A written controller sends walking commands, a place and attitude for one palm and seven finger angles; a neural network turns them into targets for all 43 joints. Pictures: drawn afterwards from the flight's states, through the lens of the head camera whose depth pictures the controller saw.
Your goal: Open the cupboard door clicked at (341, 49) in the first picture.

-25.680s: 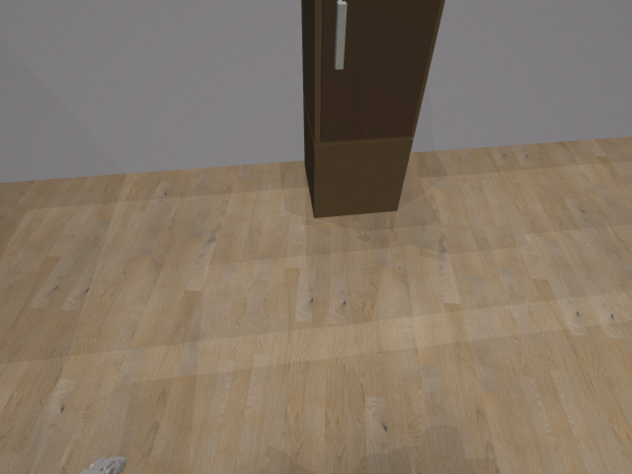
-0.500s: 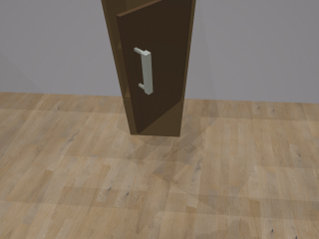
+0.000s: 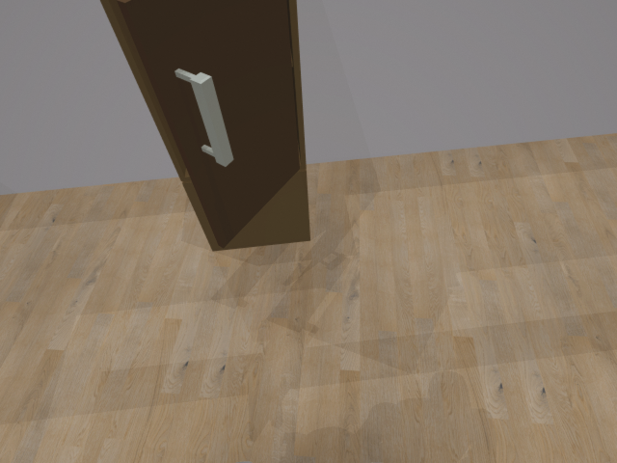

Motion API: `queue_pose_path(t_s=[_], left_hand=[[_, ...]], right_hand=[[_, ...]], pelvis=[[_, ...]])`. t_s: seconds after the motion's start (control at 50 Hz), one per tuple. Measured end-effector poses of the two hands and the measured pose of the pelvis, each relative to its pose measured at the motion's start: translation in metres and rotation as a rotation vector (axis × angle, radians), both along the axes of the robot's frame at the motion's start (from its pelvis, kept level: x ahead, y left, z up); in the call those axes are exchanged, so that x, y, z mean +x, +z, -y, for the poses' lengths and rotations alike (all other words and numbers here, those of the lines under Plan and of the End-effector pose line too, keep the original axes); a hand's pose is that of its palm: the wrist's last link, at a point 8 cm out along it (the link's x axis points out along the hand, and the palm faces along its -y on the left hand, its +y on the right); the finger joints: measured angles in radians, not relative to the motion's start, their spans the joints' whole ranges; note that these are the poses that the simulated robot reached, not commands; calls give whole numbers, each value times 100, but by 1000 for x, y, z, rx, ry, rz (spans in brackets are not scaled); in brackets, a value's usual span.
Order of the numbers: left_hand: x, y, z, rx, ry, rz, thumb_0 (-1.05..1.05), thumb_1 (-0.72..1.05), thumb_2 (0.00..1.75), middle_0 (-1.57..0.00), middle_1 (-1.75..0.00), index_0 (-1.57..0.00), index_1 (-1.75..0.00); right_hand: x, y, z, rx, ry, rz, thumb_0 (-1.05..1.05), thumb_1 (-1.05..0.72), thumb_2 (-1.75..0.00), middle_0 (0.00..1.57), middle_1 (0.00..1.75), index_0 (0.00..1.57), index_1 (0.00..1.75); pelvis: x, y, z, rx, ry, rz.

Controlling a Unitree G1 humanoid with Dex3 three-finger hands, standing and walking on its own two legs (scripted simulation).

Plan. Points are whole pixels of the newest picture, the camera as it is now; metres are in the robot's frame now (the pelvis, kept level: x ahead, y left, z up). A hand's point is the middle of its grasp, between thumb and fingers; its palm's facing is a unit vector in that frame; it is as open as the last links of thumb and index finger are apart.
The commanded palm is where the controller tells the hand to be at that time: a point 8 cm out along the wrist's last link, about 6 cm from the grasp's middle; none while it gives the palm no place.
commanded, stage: walk to a spot facing it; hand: left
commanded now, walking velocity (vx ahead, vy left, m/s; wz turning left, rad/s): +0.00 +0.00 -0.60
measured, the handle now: (204, 119) +0.64 +0.23 +0.05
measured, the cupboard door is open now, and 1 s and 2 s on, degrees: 50 50 50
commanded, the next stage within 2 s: none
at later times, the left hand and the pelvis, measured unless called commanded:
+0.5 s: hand out of the picture +0.12 +0.21 -0.16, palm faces -0.18 -0.95 -0.24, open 7.4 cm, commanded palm none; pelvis +0.00 +0.01 +0.01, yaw -16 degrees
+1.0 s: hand (260, 414) +0.20 +0.10 -0.16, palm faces -0.55 -0.81 -0.19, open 7.4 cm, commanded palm none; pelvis +0.01 -0.02 +0.01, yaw -34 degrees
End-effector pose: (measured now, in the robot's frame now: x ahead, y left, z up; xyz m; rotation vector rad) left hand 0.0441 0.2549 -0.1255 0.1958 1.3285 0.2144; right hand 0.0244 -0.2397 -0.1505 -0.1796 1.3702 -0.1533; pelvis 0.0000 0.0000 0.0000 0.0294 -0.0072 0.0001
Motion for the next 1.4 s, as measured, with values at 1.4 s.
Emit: queue_pose_path(t_s=[1.4], left_hand=[[251, -1, 274, -107, -913, 83, 1, 90, 90, -20, -30, -20, -29]], right_hand=[[-123, 29, 84, -72, -850, 74, 1, -91, -90, 20, 30, 19, 30]], pelvis=[[66, 8, 127, -19, -827, -37]])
